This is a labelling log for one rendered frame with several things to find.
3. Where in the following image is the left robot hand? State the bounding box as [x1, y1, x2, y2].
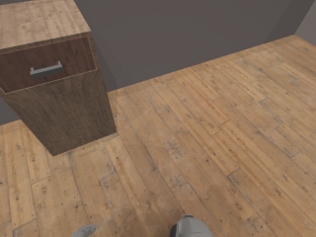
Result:
[70, 224, 97, 237]

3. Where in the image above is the drawer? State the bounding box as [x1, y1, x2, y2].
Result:
[0, 36, 96, 93]

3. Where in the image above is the robot right thigh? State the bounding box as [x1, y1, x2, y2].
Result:
[176, 217, 214, 237]

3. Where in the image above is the handle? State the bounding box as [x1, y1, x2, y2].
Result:
[30, 61, 64, 79]

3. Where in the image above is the cabinet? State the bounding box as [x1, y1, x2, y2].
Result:
[0, 0, 117, 156]

